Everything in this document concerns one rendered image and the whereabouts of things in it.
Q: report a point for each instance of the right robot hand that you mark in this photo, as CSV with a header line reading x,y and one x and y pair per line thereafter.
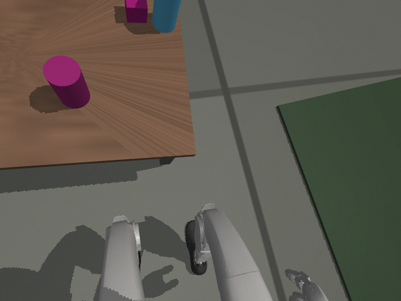
x,y
311,291

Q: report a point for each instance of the right robot foot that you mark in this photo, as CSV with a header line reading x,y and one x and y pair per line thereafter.
x,y
198,269

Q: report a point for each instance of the coffee table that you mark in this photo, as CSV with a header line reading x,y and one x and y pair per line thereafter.
x,y
139,105

